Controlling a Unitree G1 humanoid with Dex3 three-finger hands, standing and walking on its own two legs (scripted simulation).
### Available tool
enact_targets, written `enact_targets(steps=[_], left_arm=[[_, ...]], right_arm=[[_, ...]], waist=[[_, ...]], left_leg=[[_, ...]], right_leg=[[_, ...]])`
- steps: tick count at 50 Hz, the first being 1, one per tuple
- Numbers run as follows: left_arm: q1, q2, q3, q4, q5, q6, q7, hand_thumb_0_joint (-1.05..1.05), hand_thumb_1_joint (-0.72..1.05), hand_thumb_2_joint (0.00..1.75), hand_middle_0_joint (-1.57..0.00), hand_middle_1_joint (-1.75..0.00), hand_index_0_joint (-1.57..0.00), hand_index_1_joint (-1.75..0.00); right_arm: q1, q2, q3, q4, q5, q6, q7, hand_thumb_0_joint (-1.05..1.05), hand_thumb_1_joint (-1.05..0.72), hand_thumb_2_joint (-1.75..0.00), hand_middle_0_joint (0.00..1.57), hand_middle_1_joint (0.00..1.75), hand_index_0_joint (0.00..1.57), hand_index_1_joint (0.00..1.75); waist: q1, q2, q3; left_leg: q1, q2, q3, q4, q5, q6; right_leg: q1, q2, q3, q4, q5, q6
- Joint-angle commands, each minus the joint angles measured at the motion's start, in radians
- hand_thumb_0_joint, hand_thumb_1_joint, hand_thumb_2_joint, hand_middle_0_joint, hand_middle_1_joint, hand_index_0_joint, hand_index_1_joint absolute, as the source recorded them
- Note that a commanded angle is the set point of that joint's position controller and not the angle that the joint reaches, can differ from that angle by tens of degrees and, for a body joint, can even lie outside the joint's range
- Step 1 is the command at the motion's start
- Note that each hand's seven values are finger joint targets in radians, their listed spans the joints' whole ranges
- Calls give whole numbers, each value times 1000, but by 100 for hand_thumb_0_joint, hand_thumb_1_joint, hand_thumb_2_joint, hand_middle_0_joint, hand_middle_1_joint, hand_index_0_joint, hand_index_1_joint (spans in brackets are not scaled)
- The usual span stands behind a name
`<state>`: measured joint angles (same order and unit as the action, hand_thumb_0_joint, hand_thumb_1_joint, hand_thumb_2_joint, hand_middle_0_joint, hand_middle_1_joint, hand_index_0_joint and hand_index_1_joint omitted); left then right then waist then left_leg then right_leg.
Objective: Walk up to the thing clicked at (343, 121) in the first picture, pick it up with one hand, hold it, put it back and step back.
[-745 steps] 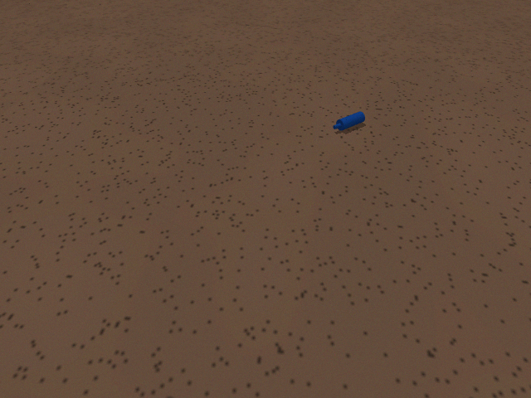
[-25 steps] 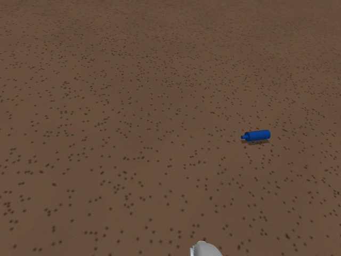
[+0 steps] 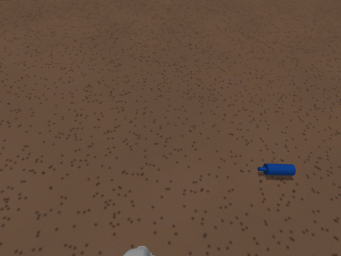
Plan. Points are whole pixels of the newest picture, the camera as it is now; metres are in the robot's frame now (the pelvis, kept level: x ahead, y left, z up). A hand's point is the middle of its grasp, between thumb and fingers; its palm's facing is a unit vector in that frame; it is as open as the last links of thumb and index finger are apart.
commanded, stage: walk up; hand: left
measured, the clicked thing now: (275, 169) +0.80 -0.66 -0.72
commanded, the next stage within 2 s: none
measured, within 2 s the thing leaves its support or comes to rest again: neither
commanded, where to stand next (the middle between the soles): +0.43 -0.90 m, yaw +6 degrees
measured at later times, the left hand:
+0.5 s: hand (150, 244) +0.18 +0.07 -0.14, palm faces +0.02 -0.92 -0.38, open 7.4 cm
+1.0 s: hand (219, 214) +0.28 -0.12 -0.16, palm faces -0.05 -0.94 -0.32, open 7.4 cm
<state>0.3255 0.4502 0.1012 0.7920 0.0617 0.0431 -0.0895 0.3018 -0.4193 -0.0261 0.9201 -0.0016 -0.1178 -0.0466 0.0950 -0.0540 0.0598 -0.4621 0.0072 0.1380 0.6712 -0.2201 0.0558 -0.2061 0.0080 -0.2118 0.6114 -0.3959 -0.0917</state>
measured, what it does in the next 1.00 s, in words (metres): steps to the right: left foot, then right foot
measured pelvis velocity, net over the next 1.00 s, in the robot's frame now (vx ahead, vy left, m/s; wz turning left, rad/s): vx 0.19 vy -0.41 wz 0.01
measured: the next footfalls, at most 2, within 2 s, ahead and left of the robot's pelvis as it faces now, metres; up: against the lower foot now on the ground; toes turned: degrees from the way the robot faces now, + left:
left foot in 0.02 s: +0.14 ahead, +0.08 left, +0.00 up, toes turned +6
right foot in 0.38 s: +0.18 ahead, -0.35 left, +0.00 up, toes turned -3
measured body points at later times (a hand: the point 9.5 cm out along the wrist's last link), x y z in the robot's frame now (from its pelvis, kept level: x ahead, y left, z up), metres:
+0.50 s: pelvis +0.10 -0.22 -0.02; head +0.12 -0.21 +0.43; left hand +0.18 +0.12 -0.12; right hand +0.15 -0.60 -0.10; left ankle +0.12 -0.06 -0.67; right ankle +0.14 -0.35 -0.72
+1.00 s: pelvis +0.19 -0.41 -0.02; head +0.21 -0.37 +0.43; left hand +0.28 -0.07 -0.14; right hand +0.22 -0.78 -0.07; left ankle +0.24 -0.21 -0.72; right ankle +0.26 -0.60 -0.69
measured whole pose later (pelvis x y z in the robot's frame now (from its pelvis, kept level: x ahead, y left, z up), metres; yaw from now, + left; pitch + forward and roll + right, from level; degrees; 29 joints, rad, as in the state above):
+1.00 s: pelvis +0.19 -0.41 -0.02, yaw +0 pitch -1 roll +1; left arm 0.24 0.49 0.13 0.78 0.06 0.11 -0.12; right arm 0.34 -0.48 -0.05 0.93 -0.04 -0.11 -0.07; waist -0.02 -0.12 0.05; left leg -0.40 0.17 0.06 0.73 -0.31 -0.01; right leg -0.55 -0.14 0.09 0.97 -0.42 0.02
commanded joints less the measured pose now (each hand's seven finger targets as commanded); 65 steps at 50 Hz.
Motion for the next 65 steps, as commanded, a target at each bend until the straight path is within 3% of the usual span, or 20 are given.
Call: enact_targets(steps=[1,3,7,15,18,19,20,21,28,32,34,35,39,48,52,53,54,55,59,65], left_arm=[[-68,90,19,-188,-7,-36,8,0,90,90,-20,-30,-20,-30],[-51,251,57,-163,6,-2,18,0,90,90,-20,-30,-20,-30],[-23,224,74,-117,-5,11,-4,0,90,90,-20,-30,-20,-30],[-85,202,89,-100,-13,24,-49,0,90,90,-20,-30,-20,-30],[124,217,116,0,-10,14,-28,0,90,90,-20,-30,-20,-30],[215,280,133,19,9,6,-14,0,90,90,-20,-30,-20,-30],[120,379,133,-44,9,-9,1,0,90,90,-20,-30,-20,-30],[-6,397,133,-83,-13,-15,11,0,90,90,-20,-30,-20,-30],[-110,217,66,-111,-5,-22,23,0,90,90,-20,-30,-20,-30],[-187,158,30,-173,-13,-7,14,0,90,90,-20,-30,-20,-30],[-84,85,9,-179,-19,0,15,0,90,90,-20,-30,-20,-30],[-15,190,35,-152,-5,25,22,0,90,90,-20,-30,-20,-30],[-23,233,70,-104,-2,30,11,0,90,90,-20,-30,-20,-30],[-102,207,87,-108,-8,44,-34,0,90,90,-20,-30,-20,-30],[163,227,122,15,-7,34,-19,0,90,90,-20,-30,-20,-30],[234,282,136,26,14,26,-7,0,90,90,-20,-30,-20,-30],[144,360,133,-41,13,12,8,0,90,90,-20,-30,-20,-30],[-14,398,133,-88,-5,2,19,0,90,90,-20,-30,-20,-30],[-103,271,99,-92,-10,-7,31,0,90,90,-20,-30,-20,-30],[-189,195,51,-160,-2,0,26,0,90,90,-20,-30,-20,-30]], right_arm=[[344,-384,-132,-20,-24,0,-64,0,-90,-90,20,30,20,30],[220,-424,-135,-87,27,4,-78,0,-90,-90,20,30,20,30],[60,-341,-100,-87,-1,-9,-59,0,-90,-90,20,30,20,30],[-16,-452,-135,-64,-34,-14,-38,0,-90,-90,20,30,20,30],[-67,-365,-108,-46,-43,16,-44,0,-90,-90,20,30,20,30],[-64,-250,-72,-50,-41,27,-48,0,-90,-90,20,30,20,30],[-55,-224,-61,-83,-15,27,-59,0,-90,-90,20,30,20,30],[-87,-277,-76,-74,-10,28,-71,0,-90,-90,20,30,20,30],[127,-254,-72,59,-3,2,-45,0,-90,-90,20,30,20,30],[302,-263,-83,83,-1,-12,-57,0,-90,-90,20,30,20,30],[313,-413,-129,36,-35,-12,-84,0,-90,-90,20,30,20,30],[234,-444,-137,-15,-8,-6,-91,0,-90,-90,20,30,20,30],[68,-346,-105,-30,-8,-6,-74,0,-90,-90,20,30,20,30],[42,-447,-140,-41,-36,-5,-52,0,-90,-90,20,30,20,30],[-66,-368,-114,-34,-51,31,-58,0,-90,-90,20,30,20,30],[-56,-259,-81,-38,-48,44,-59,0,-90,-90,20,30,20,30],[-65,-221,-65,-76,-21,44,-67,0,-90,-90,20,30,20,30],[-83,-271,-87,-68,-11,43,-82,0,-90,-90,20,30,20,30],[83,-302,-77,68,3,19,-64,0,-90,-90,20,30,20,30],[236,-249,-76,80,2,3,-57,0,-90,-90,20,30,20,30]], waist=[[-178,265,-190],[-159,23,-171],[-77,118,-33],[-76,271,-49],[47,65,-123],[114,-232,-77],[63,-351,-31],[8,-250,2],[-73,-172,-14],[-163,-20,-106],[-154,229,-162],[-129,61,-172],[-69,90,-27],[-105,264,-36],[56,40,-105],[109,-248,-53],[70,-323,7],[0,-224,45],[-74,-177,18],[-134,-115,-18]], left_leg=[[677,386,-637,-227,9,177],[494,561,-882,-328,-159,297],[142,341,-413,-299,-180,181],[-53,282,-278,-288,-454,137],[-192,175,-103,76,-373,59],[-361,67,23,435,-389,17],[-527,-23,-46,567,-435,-16],[-467,64,-147,597,-362,-11],[-99,44,-44,227,-221,-4],[323,35,-69,-140,120,-8],[558,409,-731,-339,-123,87],[491,523,-852,-377,-297,163],[185,359,-479,-348,-332,142],[42,317,-301,-285,-434,140],[-246,184,-80,61,-503,45],[-394,70,45,418,-495,4],[-524,-31,-65,590,-448,-25],[-464,42,-181,610,-359,-19],[-255,83,-102,417,-256,-17],[154,32,-50,0,-31,9]], right_leg=[[-571,-16,139,446,-102,82],[-595,-51,359,691,-168,120],[-454,-129,349,600,1,96],[-249,-123,198,294,12,95],[91,-20,102,56,35,90],[131,-99,267,-123,-146,59],[73,-319,756,-373,-237,-55],[0,-376,853,-435,-327,-129],[-87,-243,422,-199,237,-188],[-225,-162,274,25,284,-106],[-538,16,262,405,-75,41],[-551,-22,360,535,-129,74],[-459,-93,396,564,-12,79],[-352,-134,250,341,-51,110],[89,-20,112,99,8,93],[84,-93,269,-105,-197,62],[-19,-294,761,-375,-336,-37],[-78,-356,860,-448,-428,-95],[-80,-239,518,-215,-58,-141],[-213,-209,371,-118,201,-134]])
